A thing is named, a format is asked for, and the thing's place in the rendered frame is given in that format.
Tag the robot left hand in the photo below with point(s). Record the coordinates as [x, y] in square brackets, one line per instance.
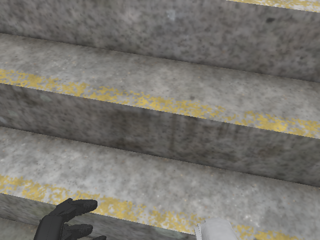
[52, 227]

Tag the robot right thigh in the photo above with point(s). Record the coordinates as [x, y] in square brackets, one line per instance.
[214, 229]

